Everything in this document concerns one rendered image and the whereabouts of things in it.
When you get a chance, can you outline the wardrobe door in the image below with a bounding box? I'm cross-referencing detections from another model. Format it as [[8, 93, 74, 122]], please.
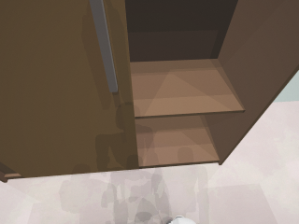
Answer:
[[0, 0, 139, 178], [0, 162, 16, 175]]

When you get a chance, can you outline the handle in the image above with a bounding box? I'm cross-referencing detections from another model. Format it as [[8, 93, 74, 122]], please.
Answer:
[[89, 0, 118, 92]]

